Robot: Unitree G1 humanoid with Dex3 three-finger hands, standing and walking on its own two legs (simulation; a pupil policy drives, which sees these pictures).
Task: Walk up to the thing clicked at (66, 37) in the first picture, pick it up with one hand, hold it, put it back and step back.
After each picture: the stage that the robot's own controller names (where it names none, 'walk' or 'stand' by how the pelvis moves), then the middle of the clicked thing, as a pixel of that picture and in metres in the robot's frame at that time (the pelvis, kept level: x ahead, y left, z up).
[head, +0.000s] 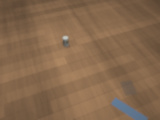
stand; (65, 41) +1.41 +0.22 -0.72
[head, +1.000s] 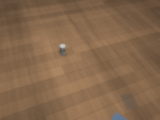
walk; (62, 49) +1.28 +0.18 -0.71
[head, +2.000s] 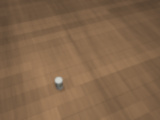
walk; (59, 83) +0.78 +0.20 -0.71
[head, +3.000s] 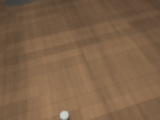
walk; (65, 117) +0.48 +0.22 -0.70
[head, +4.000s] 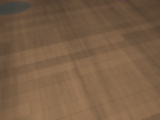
stand; out of the picture +0.36 +0.19 -0.72
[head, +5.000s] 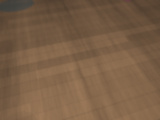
stand; out of the picture +0.33 +0.17 -0.72
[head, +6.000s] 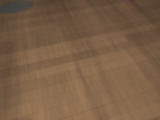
stand; out of the picture +0.35 +0.18 -0.73
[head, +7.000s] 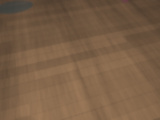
stand; out of the picture +0.33 +0.19 -0.73
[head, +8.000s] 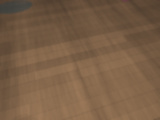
go down; out of the picture +0.33 +0.19 -0.73
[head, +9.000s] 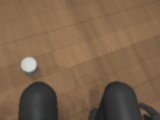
go down; (30, 67) +0.42 +0.21 -0.34
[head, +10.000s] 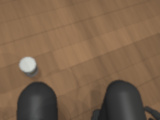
approach; (29, 67) +0.42 +0.22 -0.31
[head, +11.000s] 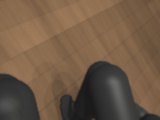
close in; out of the picture +0.41 +0.26 -0.22
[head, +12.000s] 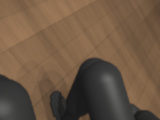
close; out of the picture +0.41 +0.27 -0.22
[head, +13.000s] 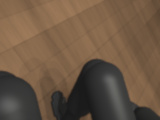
lift; out of the picture +0.38 +0.26 -0.23
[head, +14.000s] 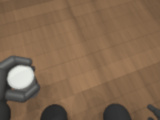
lift; (25, 83) +0.33 +0.19 -0.01
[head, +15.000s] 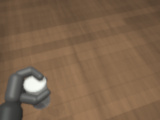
hold; (38, 92) +0.31 +0.17 +0.00
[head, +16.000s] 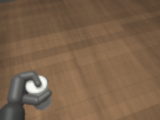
hold; (39, 93) +0.32 +0.17 +0.00
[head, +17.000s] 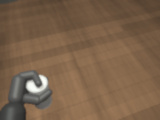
crouch; (40, 92) +0.32 +0.17 +0.00
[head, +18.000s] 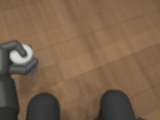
crouch; (25, 61) +0.42 +0.19 -0.09
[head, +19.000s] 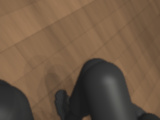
lower; out of the picture +0.42 +0.28 -0.22
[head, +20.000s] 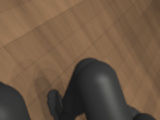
lower; out of the picture +0.42 +0.29 -0.23
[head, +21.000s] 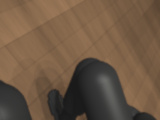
lower; out of the picture +0.42 +0.28 -0.23
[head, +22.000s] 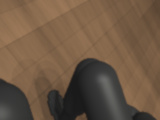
lower; out of the picture +0.42 +0.28 -0.23
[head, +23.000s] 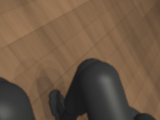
loosen; out of the picture +0.41 +0.28 -0.23
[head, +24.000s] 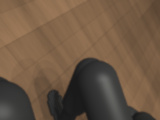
withdraw; out of the picture +0.41 +0.27 -0.23
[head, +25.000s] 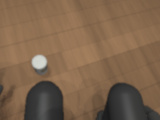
walk; (40, 65) +0.44 +0.21 -0.32
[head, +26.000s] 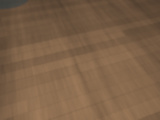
stand; out of the picture +0.35 +0.16 -0.66
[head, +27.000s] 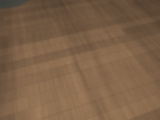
stand; out of the picture +0.38 +0.18 -0.67
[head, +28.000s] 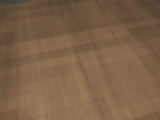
stand; out of the picture +0.37 +0.18 -0.69
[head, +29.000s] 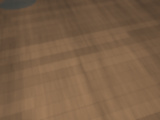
walk; out of the picture +0.38 +0.17 -0.72
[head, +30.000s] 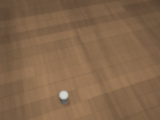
walk; (64, 97) +0.54 +0.13 -0.70
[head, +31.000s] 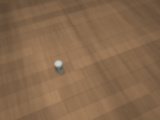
walk; (59, 67) +0.85 +0.25 -0.69
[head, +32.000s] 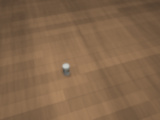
stand; (66, 69) +0.98 +0.19 -0.71
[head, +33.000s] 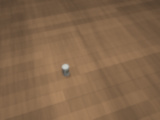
stand; (65, 70) +0.98 +0.19 -0.73
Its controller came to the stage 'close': yes
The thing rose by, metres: 0.72
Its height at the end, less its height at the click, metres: +0.00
